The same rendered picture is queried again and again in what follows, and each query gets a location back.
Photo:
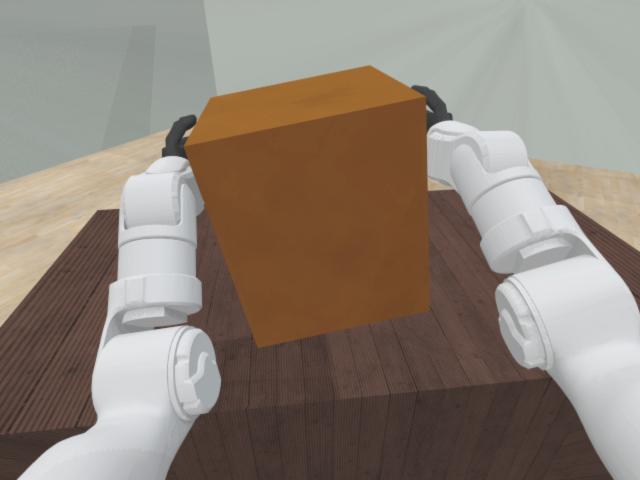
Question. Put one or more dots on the left robot upper arm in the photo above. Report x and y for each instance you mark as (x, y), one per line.
(149, 388)

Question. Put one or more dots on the left robot hand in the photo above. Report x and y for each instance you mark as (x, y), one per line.
(174, 140)

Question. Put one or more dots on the carton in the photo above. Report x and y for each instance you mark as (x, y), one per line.
(317, 190)

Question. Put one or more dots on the robot left forearm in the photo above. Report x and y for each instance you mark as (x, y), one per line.
(157, 241)

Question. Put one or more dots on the pedestal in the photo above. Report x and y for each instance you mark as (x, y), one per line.
(435, 395)

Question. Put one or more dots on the right robot hand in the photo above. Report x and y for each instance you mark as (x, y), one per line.
(434, 102)

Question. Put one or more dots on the robot right forearm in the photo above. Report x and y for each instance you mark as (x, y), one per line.
(521, 226)

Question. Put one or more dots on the right robot upper arm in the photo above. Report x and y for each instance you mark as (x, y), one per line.
(574, 319)

